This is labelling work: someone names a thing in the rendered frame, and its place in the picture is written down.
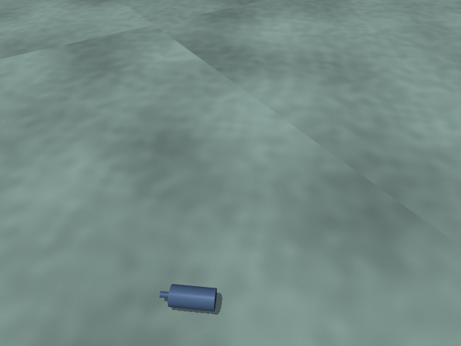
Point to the bottle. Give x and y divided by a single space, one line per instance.
191 297

